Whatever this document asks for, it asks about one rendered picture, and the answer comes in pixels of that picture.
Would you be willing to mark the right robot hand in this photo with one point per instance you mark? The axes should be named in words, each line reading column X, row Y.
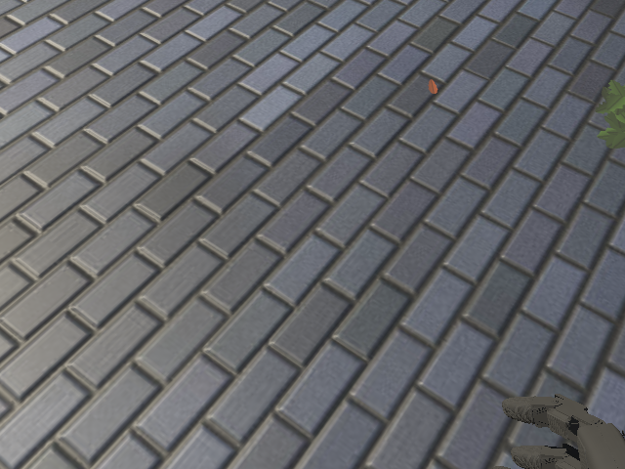
column 600, row 445

